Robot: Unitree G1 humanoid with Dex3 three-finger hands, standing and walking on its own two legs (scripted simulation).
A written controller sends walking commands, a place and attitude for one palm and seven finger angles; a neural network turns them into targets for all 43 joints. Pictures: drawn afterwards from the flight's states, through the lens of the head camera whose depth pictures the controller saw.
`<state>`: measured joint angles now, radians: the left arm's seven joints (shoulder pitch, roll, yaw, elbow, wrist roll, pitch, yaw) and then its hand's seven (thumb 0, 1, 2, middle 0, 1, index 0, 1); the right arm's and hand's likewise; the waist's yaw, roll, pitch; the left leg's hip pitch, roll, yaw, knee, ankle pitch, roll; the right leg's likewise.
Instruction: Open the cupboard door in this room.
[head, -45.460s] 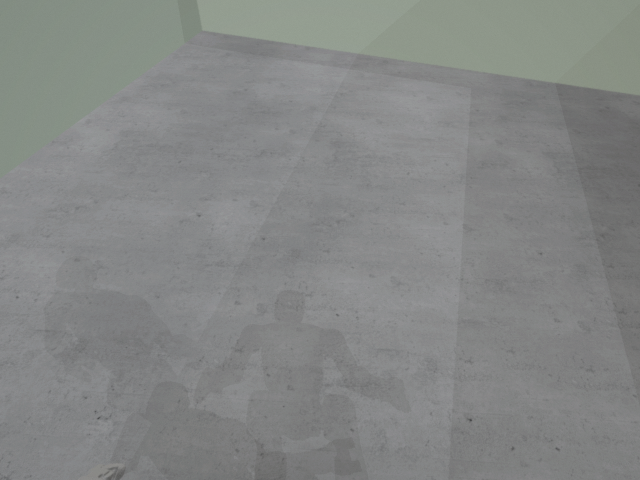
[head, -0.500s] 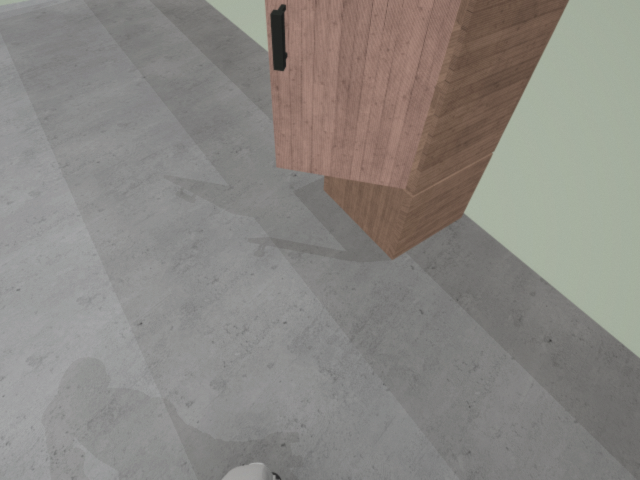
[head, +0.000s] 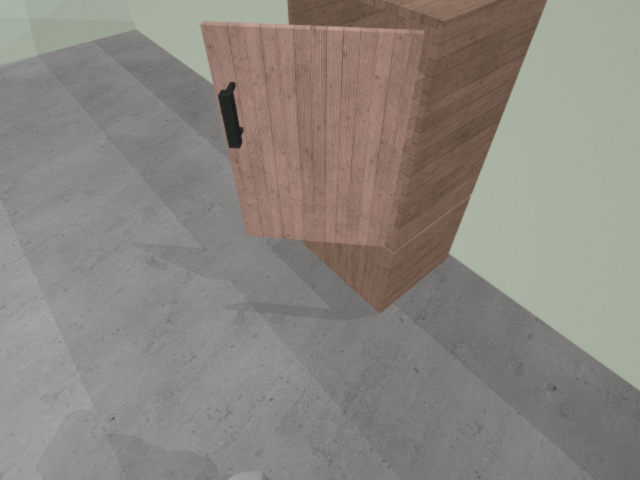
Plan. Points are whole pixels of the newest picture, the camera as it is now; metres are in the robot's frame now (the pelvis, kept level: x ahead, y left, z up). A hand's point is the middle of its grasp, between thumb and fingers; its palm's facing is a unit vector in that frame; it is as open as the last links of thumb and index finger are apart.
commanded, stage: take the last steps up to it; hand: left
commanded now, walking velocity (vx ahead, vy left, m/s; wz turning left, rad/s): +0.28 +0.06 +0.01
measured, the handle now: (233, 115) +0.80 +0.23 +0.03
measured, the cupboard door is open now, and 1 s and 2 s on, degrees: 43 43 43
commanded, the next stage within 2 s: come to a stop and stand still in 0.32 s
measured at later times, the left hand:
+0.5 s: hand (165, 431) +0.22 +0.26 -0.18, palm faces +0.01 -0.98 -0.18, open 7.3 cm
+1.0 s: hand (194, 401) +0.27 +0.23 -0.18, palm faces -0.01 -0.97 -0.22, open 7.3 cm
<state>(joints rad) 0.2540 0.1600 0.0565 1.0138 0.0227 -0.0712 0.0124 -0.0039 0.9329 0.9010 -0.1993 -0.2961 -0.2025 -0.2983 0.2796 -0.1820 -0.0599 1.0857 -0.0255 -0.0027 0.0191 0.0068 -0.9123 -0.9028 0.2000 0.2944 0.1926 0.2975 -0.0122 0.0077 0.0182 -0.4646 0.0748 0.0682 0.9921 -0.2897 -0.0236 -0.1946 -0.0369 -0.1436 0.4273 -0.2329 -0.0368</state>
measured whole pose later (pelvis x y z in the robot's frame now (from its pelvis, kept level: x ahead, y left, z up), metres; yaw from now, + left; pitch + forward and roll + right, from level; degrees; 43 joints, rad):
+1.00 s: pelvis +0.20 +0.05 -0.01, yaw -2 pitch +0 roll +0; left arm 0.19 0.17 0.02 1.00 0.02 0.02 0.05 0.00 0.91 0.90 -0.20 -0.30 -0.20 -0.30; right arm 0.24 -0.17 -0.05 1.03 -0.01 0.03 -0.02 0.00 -0.91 -0.90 0.20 0.29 0.19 0.30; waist 0.00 -0.01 0.05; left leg -0.23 0.05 0.16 0.57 -0.35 0.01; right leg -0.33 -0.03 -0.07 0.58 -0.26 -0.02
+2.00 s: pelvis +0.22 +0.02 +0.00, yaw -1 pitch +0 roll +1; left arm 0.25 0.16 0.00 1.13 0.02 -0.03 0.03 0.01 0.93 0.90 -0.20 -0.30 -0.20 -0.30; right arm 0.30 -0.13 0.01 1.14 -0.01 -0.02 -0.03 0.00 -0.91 -0.90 0.20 0.29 0.19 0.30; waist -0.01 0.01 0.03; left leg -0.11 0.06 0.14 0.41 -0.29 -0.03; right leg -0.22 0.00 -0.09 0.46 -0.24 -0.05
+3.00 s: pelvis +0.17 +0.03 -0.09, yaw +2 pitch +11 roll -1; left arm 0.39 0.23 0.17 0.09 -0.26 -0.47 -0.35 0.01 0.49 0.73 -0.23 -0.56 -0.23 -0.56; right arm 0.15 -0.29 -0.03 0.45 0.03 -0.27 -0.03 0.01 -0.91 -0.90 0.20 0.29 0.19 0.30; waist 0.04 -0.03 -0.10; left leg -0.77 0.05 0.03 1.12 -0.54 0.00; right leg -0.81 -0.06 -0.14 1.08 -0.45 -0.05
